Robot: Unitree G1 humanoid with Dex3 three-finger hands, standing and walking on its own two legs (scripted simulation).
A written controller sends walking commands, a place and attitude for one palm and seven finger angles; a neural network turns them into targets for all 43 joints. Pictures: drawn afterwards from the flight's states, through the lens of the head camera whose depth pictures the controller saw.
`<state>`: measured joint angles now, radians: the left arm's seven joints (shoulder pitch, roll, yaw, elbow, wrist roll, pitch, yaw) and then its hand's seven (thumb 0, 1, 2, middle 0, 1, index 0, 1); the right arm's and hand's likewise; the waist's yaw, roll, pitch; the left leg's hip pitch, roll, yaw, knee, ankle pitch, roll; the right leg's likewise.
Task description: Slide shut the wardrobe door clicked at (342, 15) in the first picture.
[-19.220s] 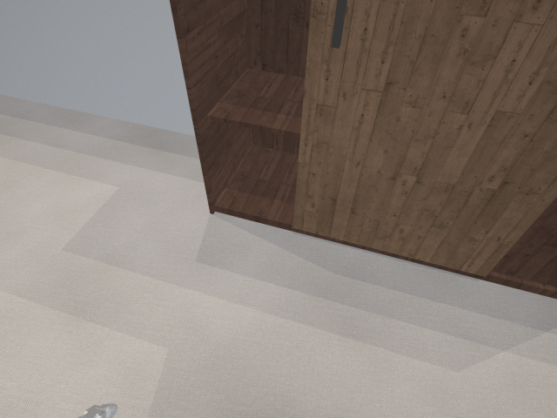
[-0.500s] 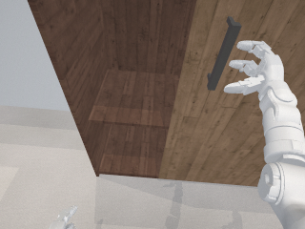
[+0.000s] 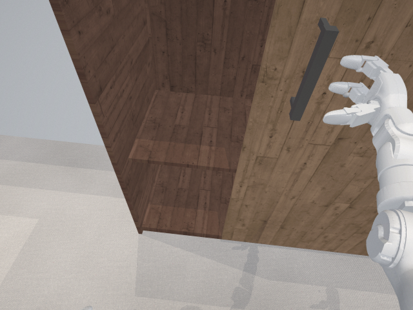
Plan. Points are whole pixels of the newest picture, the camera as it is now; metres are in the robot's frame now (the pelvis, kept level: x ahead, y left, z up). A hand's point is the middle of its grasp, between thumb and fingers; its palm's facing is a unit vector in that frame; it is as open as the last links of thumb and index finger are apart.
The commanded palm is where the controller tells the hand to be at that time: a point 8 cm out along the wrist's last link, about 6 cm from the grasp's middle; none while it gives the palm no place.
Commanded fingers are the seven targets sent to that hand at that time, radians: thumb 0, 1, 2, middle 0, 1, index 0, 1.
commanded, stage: feel for the door with the fingertips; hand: right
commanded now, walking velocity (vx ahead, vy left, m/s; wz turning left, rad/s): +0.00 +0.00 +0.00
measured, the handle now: (308, 73) +0.53 -0.12 +0.22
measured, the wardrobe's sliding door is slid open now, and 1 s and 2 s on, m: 0.40 0.40 0.40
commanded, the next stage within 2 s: slide the fingers in behind the handle in 0.88 s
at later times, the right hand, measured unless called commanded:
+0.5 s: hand (322, 90) +0.47 -0.13 +0.22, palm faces -0.04 +1.00 +0.00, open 14.0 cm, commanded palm +0.46 -0.19 +0.21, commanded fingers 0.00 0.50 -0.30 0.30 1.20 0.30 1.20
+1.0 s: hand (318, 82) +0.49 -0.13 +0.22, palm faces -0.01 +1.00 -0.02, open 13.9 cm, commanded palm +0.47 -0.19 +0.21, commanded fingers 0.00 0.50 -0.30 0.30 1.20 0.30 1.20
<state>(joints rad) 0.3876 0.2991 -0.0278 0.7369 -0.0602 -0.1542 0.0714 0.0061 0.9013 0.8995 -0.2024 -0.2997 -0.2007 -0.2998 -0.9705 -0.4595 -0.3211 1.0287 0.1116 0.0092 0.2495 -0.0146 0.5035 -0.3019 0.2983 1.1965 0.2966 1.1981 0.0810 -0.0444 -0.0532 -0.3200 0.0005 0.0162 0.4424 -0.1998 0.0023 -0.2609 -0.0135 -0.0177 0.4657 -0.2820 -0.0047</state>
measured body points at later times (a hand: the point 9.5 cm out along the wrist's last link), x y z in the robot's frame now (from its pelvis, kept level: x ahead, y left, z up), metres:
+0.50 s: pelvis +0.01 -0.01 +0.00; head +0.02 +0.01 +0.45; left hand +0.10 +0.24 -0.12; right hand +0.47 -0.19 +0.22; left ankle +0.01 +0.12 -0.74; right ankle -0.03 -0.12 -0.74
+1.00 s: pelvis +0.00 +0.00 +0.00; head +0.02 +0.02 +0.45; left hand +0.04 +0.27 -0.13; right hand +0.49 -0.18 +0.23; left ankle +0.01 +0.12 -0.74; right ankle -0.03 -0.12 -0.74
